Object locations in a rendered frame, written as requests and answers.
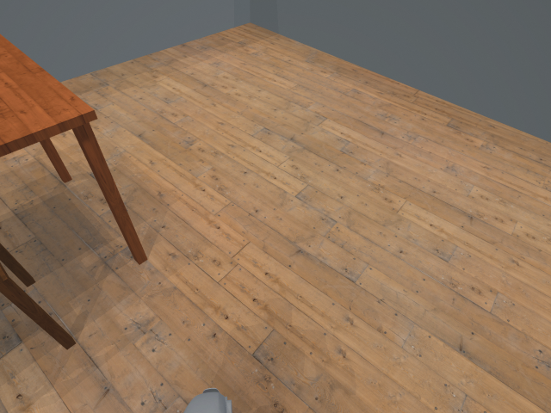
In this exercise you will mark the chair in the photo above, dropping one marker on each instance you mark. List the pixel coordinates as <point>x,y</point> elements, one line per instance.
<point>18,297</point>

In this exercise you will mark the left robot thigh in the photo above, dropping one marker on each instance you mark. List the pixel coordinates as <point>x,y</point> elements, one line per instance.
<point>209,402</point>

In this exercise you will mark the table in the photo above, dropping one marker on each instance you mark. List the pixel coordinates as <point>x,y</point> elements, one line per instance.
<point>35,106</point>

